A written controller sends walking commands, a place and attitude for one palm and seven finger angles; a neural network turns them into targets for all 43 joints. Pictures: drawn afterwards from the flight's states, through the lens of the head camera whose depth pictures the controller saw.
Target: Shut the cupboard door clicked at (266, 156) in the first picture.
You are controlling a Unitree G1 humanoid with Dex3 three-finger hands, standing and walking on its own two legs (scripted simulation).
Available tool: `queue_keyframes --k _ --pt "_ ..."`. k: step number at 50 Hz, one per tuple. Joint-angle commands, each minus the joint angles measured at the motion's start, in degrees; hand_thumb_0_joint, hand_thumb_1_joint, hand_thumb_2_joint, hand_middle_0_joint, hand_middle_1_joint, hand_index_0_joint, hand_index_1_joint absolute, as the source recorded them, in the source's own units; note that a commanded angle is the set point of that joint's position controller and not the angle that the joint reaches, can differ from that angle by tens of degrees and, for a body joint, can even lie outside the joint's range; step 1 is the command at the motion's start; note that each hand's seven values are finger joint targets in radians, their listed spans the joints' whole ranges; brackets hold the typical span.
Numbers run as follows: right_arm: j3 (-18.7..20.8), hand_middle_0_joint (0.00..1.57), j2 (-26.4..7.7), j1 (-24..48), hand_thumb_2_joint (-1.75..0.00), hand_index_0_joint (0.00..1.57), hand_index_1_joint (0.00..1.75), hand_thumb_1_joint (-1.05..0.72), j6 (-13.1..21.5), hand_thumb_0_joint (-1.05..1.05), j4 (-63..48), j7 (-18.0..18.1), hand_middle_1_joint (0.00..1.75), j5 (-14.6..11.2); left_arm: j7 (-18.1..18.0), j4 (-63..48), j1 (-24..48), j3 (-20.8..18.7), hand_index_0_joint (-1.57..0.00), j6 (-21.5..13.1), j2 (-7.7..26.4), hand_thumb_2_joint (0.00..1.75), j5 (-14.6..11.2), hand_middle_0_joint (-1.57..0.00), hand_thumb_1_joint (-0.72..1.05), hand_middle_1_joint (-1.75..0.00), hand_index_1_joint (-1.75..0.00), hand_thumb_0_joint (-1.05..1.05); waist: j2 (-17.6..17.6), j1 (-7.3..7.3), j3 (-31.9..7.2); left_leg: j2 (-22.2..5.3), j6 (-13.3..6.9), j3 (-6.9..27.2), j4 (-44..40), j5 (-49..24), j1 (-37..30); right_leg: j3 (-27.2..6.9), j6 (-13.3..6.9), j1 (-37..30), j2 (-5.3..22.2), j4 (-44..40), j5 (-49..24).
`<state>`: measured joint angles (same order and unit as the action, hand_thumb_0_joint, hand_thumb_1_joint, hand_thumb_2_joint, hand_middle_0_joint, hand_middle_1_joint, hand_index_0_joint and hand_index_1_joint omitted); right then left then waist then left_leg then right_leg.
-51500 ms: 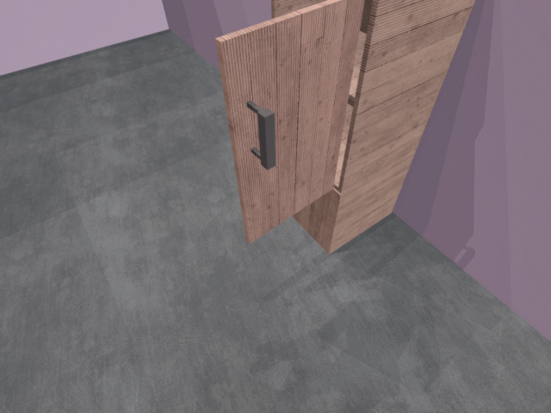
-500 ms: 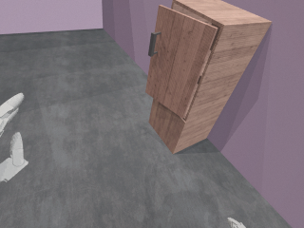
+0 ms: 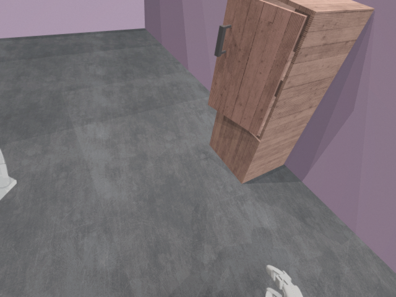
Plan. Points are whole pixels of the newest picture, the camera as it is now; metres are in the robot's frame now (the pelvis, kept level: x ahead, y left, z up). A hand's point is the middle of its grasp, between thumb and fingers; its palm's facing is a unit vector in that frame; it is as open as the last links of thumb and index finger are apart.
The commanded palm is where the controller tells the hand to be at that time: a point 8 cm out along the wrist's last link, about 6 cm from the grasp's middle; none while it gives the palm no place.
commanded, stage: stop stepping back and stand still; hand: left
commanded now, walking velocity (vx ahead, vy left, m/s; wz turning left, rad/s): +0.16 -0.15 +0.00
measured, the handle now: (223, 40) +1.17 -0.08 +0.05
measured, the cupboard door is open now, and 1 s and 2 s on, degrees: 16 16 16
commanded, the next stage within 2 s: let the arm hang, fingers relaxed in 0.16 s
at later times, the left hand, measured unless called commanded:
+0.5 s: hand out of the picture +0.16 +0.14 -0.14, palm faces -0.06 -0.98 -0.18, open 7.4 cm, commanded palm none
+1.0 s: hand out of the picture +0.01 +0.14 -0.17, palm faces +0.09 -0.97 -0.20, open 7.4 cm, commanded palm none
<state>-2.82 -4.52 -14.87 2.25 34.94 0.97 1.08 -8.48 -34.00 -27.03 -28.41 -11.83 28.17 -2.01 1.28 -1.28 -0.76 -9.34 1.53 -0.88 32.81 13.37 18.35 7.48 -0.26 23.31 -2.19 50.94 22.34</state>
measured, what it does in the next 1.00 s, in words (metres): steps on the spot: right foot, then right foot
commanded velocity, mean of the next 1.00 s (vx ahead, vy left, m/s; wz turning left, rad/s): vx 0.00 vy -0.01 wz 0.00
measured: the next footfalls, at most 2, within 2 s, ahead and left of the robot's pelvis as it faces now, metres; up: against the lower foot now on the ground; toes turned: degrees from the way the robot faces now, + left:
right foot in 0.14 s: -0.01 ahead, -0.10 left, +0.00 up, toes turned -7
right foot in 0.52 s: +0.09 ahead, -0.14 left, +0.00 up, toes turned +1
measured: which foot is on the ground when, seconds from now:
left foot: down 0.00-0.54, up 0.56-0.74, down 0.76-1.00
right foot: up 0.00-0.12, down 0.14-0.30, up 0.32-0.50, down 0.52-1.00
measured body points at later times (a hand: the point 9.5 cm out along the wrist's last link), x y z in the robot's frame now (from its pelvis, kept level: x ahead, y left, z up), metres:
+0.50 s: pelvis +0.00 -0.02 -0.02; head +0.02 -0.03 +0.43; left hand +0.16 +0.19 -0.12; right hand +0.11 -0.27 -0.14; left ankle +0.06 +0.11 -0.74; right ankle +0.04 -0.14 -0.72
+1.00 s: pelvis +0.01 -0.04 +0.01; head +0.00 -0.05 +0.45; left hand +0.01 +0.19 -0.15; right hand +0.02 -0.26 -0.16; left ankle -0.04 +0.06 -0.74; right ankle +0.05 -0.14 -0.74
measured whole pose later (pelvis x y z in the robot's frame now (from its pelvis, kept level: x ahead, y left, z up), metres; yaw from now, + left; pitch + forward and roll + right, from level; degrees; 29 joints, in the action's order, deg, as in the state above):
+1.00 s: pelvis +0.01 -0.04 +0.01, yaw +3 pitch -2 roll +0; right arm -0.5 -8.8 -17.0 -1.1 61.9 1.9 0.8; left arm -1.1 62.2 -16.4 -0.2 0.7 9.4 0.2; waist -1.2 0.3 0.3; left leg 0.7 -1.5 -2.5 22.6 16.2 4.9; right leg 2.6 -1.6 11.9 -1.0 22.7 9.4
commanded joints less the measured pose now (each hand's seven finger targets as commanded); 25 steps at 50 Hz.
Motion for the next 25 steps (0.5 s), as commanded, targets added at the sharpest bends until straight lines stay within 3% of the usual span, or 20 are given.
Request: queue_keyframes --k 1,3,4,5,6,7,8,9,10,12,13,14,15,16,17,19,20,23,24,25 --pt "5.3 0.2 -12.9 6.2 -0.9 0.2 0.3 -0.9 1.0 0.0 -9.1 1.4 0.3 -0.8 -0.6 -7.2 -4.4 -1.8 -0.2 0.1 4.4 0.9 -1.0 -0.2 0.9 -0.3 -0.3 0.0 -18.5 0.45 -2.5 -6.9 -4.4 4.3 -20.8 24.3 4.9 3.4 0.0 -11.7 -2.9 -13.8 1.4" --pt "5.2 0.2 -12.8 5.6 -0.9 0.2 0.3 -0.9 0.4 0.0 -8.7 1.9 0.3 -0.9 -1.0 -5.3 -4.1 -2.0 -0.2 1.2 5.6 0.9 -1.0 -0.2 0.9 -0.3 -0.3 0.0 -13.2 0.63 -3.7 -5.2 -3.6 2.9 -15.2 23.0 4.7 3.9 -0.7 -17.0 -3.6 -22.6 3.4" --pt "5.2 0.2 -12.7 5.6 -0.9 0.2 0.3 -0.9 0.2 0.0 -8.5 2.1 0.3 -1.1 -1.2 -4.7 -3.7 -1.8 -0.2 1.9 5.7 0.9 -0.7 -0.2 0.9 -0.3 -0.3 0.0 -9.9 0.59 -3.9 -3.5 -3.3 1.4 -9.9 20.9 6.2 1.4 -1.7 -19.2 -1.9 -26.1 3.7" --pt "5.1 0.2 -12.3 4.9 -0.9 0.2 0.3 -0.9 0.1 0.0 -8.2 2.2 0.3 -1.4 -1.5 -4.6 -3.6 -2.3 -0.2 2.5 6.8 0.9 -0.4 -0.2 0.9 -0.3 -0.3 0.0 -5.9 0.23 -5.2 -1.2 -3.2 -0.5 -2.4 16.0 7.7 -3.8 -4.1 -20.7 2.4 -27.9 2.9" --pt "4.9 0.2 -11.6 4.8 -0.9 0.2 0.3 -0.9 0.0 0.0 -8.0 2.2 0.3 -1.5 -2.0 -5.9 -1.5 -2.2 -0.2 2.8 7.5 0.9 -0.5 -0.2 0.9 -0.3 -0.3 0.0 1.4 -0.2 -5.8 1.3 -2.5 -1.9 7.4 9.5 13.3 -14.3 -7.6 -24.2 10.2 -30.4 -1.1" --pt "4.9 0.2 -11.7 6.2 -0.9 0.2 0.3 -0.9 0.2 0.0 -8.0 2.5 0.3 -1.9 -2.7 -7.3 1.6 -3.7 -0.2 2.4 10.3 0.9 -0.5 -0.2 0.9 -0.3 -0.3 0.0 7.7 0.04 -4.3 5.0 -1.3 -2.9 18.1 9.7 18.7 -24.7 -11.3 -24.5 18.3 -32.3 -15.4" --pt "4.6 0.2 -11.6 7.4 -0.9 0.2 0.3 -0.9 1.3 0.0 -7.4 2.6 0.3 -1.5 -3.3 -8.6 5.0 -5.0 -0.2 1.2 11.9 0.9 -0.7 -0.2 0.9 -0.3 -0.3 0.0 7.3 0.6 -2.8 5.8 -0.5 -2.8 24.2 14.0 22.3 -23.9 -13.5 -26.6 21.4 -30.3 -34.1" --pt "4.9 0.2 -11.4 6.5 -0.9 0.2 0.3 -0.9 2.7 0.0 -6.4 2.8 0.3 -1.8 -3.6 -8.6 6.2 -4.2 -0.2 0.3 10.2 0.9 -0.5 -0.2 0.9 -0.3 -0.3 0.0 7.5 0.46 -6.7 5.0 -0.5 -1.0 22.5 14.3 19.2 -18.4 -13.0 -26.5 20.5 -27.4 -35.7" --pt "5.3 0.2 -12.7 7.8 -0.9 0.2 0.3 -0.9 3.0 0.0 -7.0 3.0 0.3 -2.5 -3.7 -10.0 6.4 -3.8 -0.2 1.1 10.4 0.9 0.0 -0.2 0.9 -0.3 -0.3 0.0 9.9 0.51 -5.6 4.4 -0.7 -0.6 19.1 12.1 16.4 -19.7 -12.6 -23.5 19.3 -25.3 -36.8" --pt "4.7 0.2 -12.1 8.4 -0.9 0.2 0.3 -0.9 2.4 0.0 -7.0 3.5 0.3 -2.0 -3.5 -11.5 3.2 -4.5 -0.2 0.2 9.8 0.9 -0.2 -0.2 0.9 -0.3 -0.3 0.0 5.1 0.05 -1.7 5.4 -1.6 -3.3 6.8 3.4 5.1 -13.2 -9.5 -13.7 15.7 -21.0 -32.2" --pt "6.4 0.2 -17.0 1.1 -0.9 0.2 0.3 -0.9 5.1 0.0 4.4 -2.3 0.3 0.2 5.1 34.9 5.8 22.4 -0.2 8.7 -10.6 0.9 5.7 -0.2 0.9 -0.3 -0.3 0.0 -2.0 -6.27 1.8 2.6 -2.1 -3.3 4.8 -17.4 -1.9 3.4 -2.3 -0.8 16.3 -3.9 -39.8" --pt "6.4 0.2 -20.8 -4.9 -0.9 0.2 0.3 -0.9 1.4 0.0 2.5 -1.8 0.3 0.4 7.5 35.7 2.7 23.0 -0.2 13.2 -12.1 0.9 3.6 -0.2 0.9 -0.3 -0.3 0.0 -13.3 -5.14 -2.3 -4.3 -6.2 14.5 -0.6 -41.0 -6.6 -0.2 1.9 5.7 4.8 9.4 -14.2" --pt "6.4 0.2 -22.6 -5.7 -0.9 0.2 0.3 -0.9 1.0 0.0 1.7 -0.5 0.3 0.1 7.1 34.1 1.5 23.4 -0.2 14.5 -13.7 0.9 3.4 -0.2 0.9 -0.3 -0.3 0.0 -17.6 -4.25 -3.3 -10.5 -9.4 21.7 -4.6 -61.7 -9.5 -5.1 2.0 9.1 1.0 17.4 14.6" --pt "5.2 0.2 -21.7 -4.4 -0.9 0.2 0.3 -0.9 0.2 0.0 1.0 -0.1 0.3 0.7 6.8 36.0 2.6 23.6 -0.2 14.5 -12.7 0.9 3.5 -0.2 0.9 -0.3 -0.3 0.0 -10.2 -3.12 -5.3 -13.7 -13.3 20.5 -3.5 -58.8 -9.5 -9.2 2.5 9.4 2.2 19.8 17.8" --pt "4.8 0.2 -21.3 -3.2 -0.9 0.2 0.3 -0.9 0.5 0.0 0.0 0.3 0.3 1.2 7.1 38.0 5.9 24.5 -0.2 14.7 -13.3 0.9 3.5 -0.2 0.9 -0.3 -0.3 0.0 -6.0 -2.81 -5.5 -13.4 -13.4 22.5 -5.0 -48.0 -5.6 -11.5 3.1 9.3 1.9 21.6 16.0" --pt "4.5 0.2 -19.9 1.5 -0.9 0.2 0.3 -0.9 -0.1 0.0 -0.8 0.1 0.3 1.6 7.8 45.3 10.0 24.9 -0.2 14.3 -12.1 0.9 2.9 -0.2 0.9 -0.3 -0.3 0.0 -2.1 -0.88 -2.3 -10.6 -13.6 19.3 -6.9 -33.1 -1.3 -12.1 3.5 8.0 4.8 18.6 9.1" --pt "4.2 0.2 -19.6 3.4 -0.9 0.2 0.3 -0.9 -0.4 0.0 -0.5 0.1 0.3 1.7 8.3 49.4 11.3 25.3 -0.2 14.5 -11.7 0.9 2.6 -0.2 0.9 -0.3 -0.3 0.0 -2.0 -0.04 -1.9 -8.7 -12.6 16.7 -8.7 -26.8 1.8 -11.3 3.6 4.9 5.1 13.7 6.4" --pt "4.8 0.2 -20.3 7.7 -0.9 0.2 0.3 -0.9 -2.1 0.0 2.0 -0.3 0.3 1.4 9.0 61.7 7.6 25.2 -0.2 14.4 -10.1 0.9 2.7 -0.2 0.9 -0.3 -0.3 0.0 -9.3 3.09 -2.0 -3.3 -8.5 9.3 -10.5 3.6 12.1 -6.2 3.2 -12.3 3.9 -7.2 -2.7" --pt "4.9 0.2 -19.4 7.1 -0.9 0.2 0.3 -0.9 -2.8 0.0 3.3 -0.6 0.3 1.2 8.8 65.6 5.6 24.8 -0.2 14.1 -9.0 0.9 3.0 -0.2 0.9 -0.3 -0.3 0.0 -8.9 3.88 -2.7 -0.3 -6.5 6.9 -8.5 10.9 14.2 -5.1 3.0 -17.3 2.3 -12.6 -6.5" --pt "4.8 0.2 -18.0 6.1 -0.9 0.2 0.3 -0.9 -3.3 0.0 4.6 -0.8 0.3 0.7 8.5 68.6 4.1 24.4 -0.2 13.6 -6.2 0.9 3.3 -0.2 0.9 -0.3 -0.3 0.0 -5.3 4.3 -3.8 3.0 -4.5 4.1 -4.5 15.0 16.1 -8.0 2.1 -20.3 3.5 -17.1 -4.9"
